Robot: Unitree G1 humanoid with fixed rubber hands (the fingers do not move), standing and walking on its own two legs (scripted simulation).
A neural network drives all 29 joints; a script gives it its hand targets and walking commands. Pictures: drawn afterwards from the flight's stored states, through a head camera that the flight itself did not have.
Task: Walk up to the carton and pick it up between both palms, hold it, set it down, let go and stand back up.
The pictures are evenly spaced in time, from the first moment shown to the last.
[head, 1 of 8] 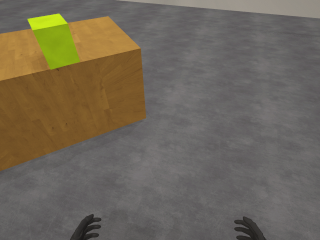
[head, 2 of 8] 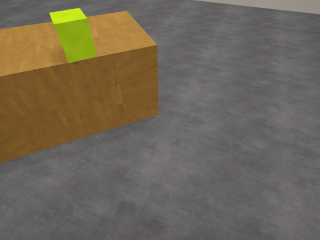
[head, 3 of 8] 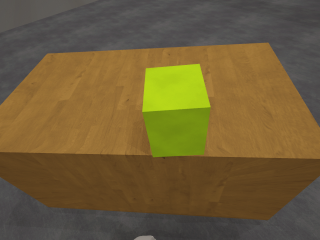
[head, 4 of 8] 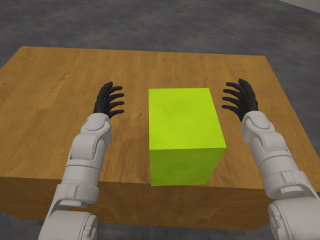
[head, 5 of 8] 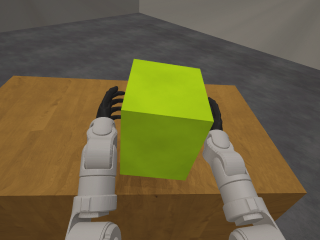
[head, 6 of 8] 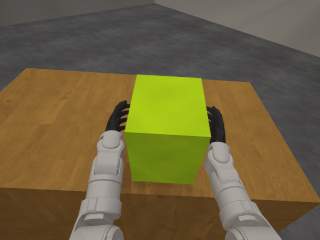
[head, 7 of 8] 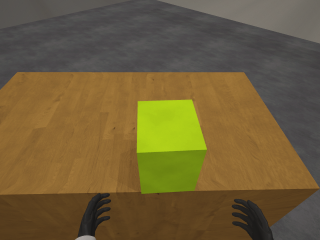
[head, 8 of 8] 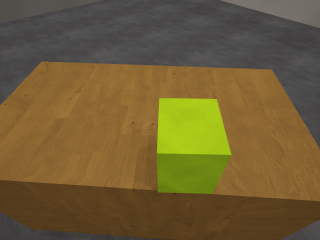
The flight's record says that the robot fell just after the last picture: no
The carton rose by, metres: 0.19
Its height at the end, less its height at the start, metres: +0.00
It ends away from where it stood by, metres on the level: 0.01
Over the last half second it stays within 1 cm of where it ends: yes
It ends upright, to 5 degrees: yes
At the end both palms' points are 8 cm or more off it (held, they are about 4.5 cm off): yes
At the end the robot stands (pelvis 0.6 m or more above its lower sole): yes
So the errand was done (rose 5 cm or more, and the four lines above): yes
